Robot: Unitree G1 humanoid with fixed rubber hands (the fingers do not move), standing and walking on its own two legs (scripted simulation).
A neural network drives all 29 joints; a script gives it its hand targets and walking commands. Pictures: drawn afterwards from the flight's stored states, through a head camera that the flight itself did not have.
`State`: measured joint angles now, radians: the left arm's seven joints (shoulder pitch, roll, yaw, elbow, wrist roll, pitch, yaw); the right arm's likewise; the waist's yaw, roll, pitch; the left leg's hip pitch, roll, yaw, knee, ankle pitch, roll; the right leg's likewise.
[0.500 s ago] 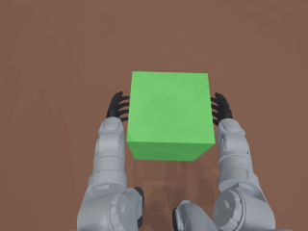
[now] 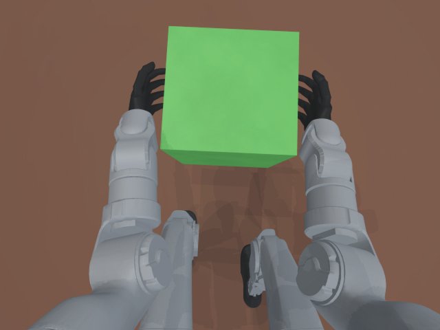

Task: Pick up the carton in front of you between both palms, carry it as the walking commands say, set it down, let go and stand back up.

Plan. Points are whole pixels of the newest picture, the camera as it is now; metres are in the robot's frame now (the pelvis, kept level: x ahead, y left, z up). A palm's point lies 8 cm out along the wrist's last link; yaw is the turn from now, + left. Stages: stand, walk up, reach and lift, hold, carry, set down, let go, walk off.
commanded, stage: set down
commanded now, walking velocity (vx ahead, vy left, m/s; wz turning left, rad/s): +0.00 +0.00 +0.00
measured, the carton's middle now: (228, 111) +0.48 +0.04 -0.15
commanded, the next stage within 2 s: none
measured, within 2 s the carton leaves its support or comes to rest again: rests again in 1.32 s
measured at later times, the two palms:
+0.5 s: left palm (149, 114) +0.49 +0.22 -0.24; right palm (277, 123) +0.49 -0.08 -0.23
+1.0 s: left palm (154, 118) +0.53 +0.24 -0.38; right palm (258, 127) +0.53 -0.06 -0.38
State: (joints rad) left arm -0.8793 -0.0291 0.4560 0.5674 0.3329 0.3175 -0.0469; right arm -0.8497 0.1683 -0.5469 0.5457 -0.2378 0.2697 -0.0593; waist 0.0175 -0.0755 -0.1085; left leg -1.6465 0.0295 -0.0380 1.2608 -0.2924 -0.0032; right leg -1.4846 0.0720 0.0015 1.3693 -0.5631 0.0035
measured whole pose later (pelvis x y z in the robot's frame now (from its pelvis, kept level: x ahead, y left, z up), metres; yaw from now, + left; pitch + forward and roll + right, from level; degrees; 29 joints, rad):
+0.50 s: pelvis -0.02 +0.01 -0.12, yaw -4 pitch +47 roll -6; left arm -1.19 0.13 0.42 0.67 0.26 0.34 -0.03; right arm -1.14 0.06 -0.49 0.63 -0.14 0.27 -0.14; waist 0.05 -0.07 0.00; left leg -2.13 0.04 -0.05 1.68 -0.36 0.02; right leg -1.94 0.09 -0.01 1.78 -0.67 0.04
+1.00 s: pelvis -0.04 +0.01 -0.21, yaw -6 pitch +40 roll -6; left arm -1.55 0.38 0.30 0.90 0.11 0.32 -0.03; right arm -1.49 -0.10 -0.34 0.81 0.02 0.27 -0.20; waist 0.10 -0.08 0.38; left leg -2.31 0.06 -0.06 1.99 -0.39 0.03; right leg -2.10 0.14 -0.02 2.12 -0.74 0.06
